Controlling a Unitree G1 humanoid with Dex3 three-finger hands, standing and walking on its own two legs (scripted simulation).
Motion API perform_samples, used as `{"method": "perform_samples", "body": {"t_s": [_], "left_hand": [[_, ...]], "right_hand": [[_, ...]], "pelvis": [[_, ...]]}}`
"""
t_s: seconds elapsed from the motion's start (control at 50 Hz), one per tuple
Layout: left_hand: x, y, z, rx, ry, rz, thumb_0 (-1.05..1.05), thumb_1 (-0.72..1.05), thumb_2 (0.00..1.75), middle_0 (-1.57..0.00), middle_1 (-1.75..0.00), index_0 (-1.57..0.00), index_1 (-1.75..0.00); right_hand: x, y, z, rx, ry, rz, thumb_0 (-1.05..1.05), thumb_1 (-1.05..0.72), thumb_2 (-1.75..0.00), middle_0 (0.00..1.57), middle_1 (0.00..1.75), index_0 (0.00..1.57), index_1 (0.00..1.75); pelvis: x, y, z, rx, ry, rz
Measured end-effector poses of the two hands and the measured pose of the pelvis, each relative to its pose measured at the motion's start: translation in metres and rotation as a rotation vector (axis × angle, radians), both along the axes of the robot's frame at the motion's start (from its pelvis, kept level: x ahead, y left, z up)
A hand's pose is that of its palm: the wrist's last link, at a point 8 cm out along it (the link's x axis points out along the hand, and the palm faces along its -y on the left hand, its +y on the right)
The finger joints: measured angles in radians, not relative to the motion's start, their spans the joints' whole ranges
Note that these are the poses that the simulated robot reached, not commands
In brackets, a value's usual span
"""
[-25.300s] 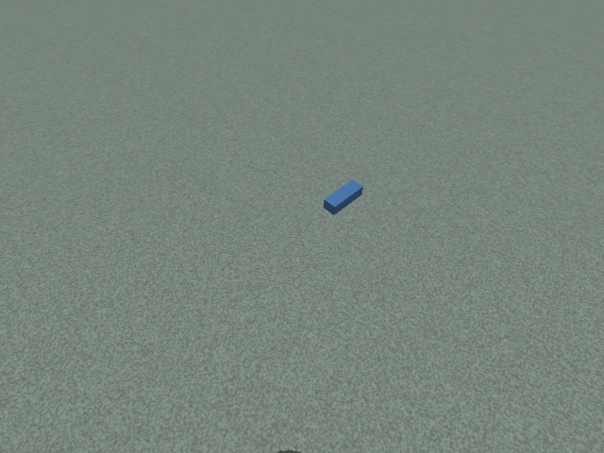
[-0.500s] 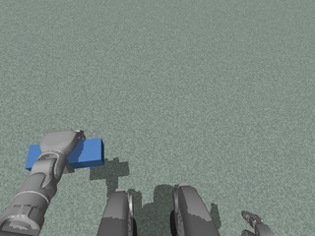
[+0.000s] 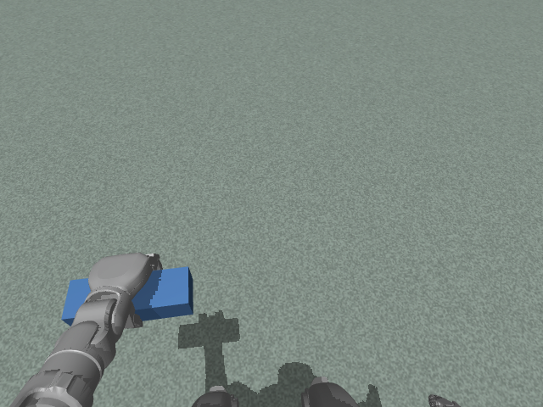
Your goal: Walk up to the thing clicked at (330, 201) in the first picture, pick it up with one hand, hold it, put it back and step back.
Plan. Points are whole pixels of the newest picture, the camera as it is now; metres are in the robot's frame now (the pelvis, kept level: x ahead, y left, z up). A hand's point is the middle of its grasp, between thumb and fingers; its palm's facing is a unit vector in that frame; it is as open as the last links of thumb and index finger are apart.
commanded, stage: lift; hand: left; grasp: from above
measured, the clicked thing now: (133, 297) +0.33 +0.23 -0.11
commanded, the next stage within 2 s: hold in 0.12 s
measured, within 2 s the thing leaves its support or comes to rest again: neither
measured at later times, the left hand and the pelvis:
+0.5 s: hand (117, 279) +0.33 +0.23 -0.04, palm faces -0.47 -0.06 -0.88, open 9.8 cm; pelvis +0.03 +0.00 +0.04, yaw +0 degrees
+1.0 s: hand (110, 279) +0.32 +0.23 -0.01, palm faces -0.47 -0.04 -0.88, open 9.8 cm; pelvis +0.02 +0.00 +0.05, yaw +0 degrees
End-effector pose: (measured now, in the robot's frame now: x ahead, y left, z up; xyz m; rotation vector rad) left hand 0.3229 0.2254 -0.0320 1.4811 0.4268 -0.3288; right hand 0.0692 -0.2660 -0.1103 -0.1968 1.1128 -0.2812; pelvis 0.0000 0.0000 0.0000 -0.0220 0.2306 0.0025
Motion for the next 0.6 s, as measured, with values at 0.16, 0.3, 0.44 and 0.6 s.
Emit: {"method": "perform_samples", "body": {"t_s": [0.16,0.3,0.44,0.6], "left_hand": [[0.004,0.002,0.022,0.000,0.007,0.010,-0.02,-0.01,0.59,-0.69,-0.65,-0.69,-0.61],[0.007,0.003,0.036,-0.002,0.003,0.002,-0.02,-0.01,0.59,-0.69,-0.65,-0.70,-0.61],[0.011,0.005,0.049,0.007,0.008,-0.016,-0.02,-0.01,0.59,-0.69,-0.65,-0.69,-0.61],[0.014,0.007,0.061,0.007,0.006,-0.020,-0.02,-0.01,0.59,-0.69,-0.65,-0.69,-0.61]], "right_hand": [[0.015,0.002,0.017,0.011,-0.015,0.004,0.00,-0.90,-0.90,0.20,0.30,0.20,0.30],[0.029,0.001,0.029,0.012,-0.030,0.009,0.00,-0.90,-0.90,0.20,0.30,0.20,0.30],[0.039,0.001,0.038,0.011,-0.051,0.006,0.00,-0.90,-0.90,0.20,0.30,0.20,0.30],[0.046,0.003,0.044,0.018,-0.073,0.007,0.00,-0.90,-0.90,0.20,0.30,0.20,0.30]], "pelvis": [[0.011,0.000,0.018,0.004,-0.038,0.002],[0.018,0.001,0.028,0.005,-0.064,0.004],[0.024,0.003,0.035,0.006,-0.086,0.000],[0.027,0.005,0.041,0.008,-0.106,-0.005]]}}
